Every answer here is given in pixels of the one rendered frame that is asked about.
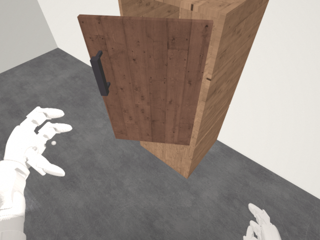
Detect left robot forearm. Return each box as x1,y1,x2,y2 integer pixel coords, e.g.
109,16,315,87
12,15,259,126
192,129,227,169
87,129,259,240
0,160,30,240

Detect left robot hand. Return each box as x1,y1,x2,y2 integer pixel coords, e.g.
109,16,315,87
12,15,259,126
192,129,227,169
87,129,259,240
3,106,73,177

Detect cupboard door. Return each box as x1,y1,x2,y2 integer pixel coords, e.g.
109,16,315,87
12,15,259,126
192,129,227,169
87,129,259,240
77,14,214,146

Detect right robot hand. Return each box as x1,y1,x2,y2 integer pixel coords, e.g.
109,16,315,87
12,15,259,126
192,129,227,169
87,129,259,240
243,203,282,240

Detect handle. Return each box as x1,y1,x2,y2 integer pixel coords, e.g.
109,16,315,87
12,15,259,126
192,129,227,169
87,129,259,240
90,50,111,96

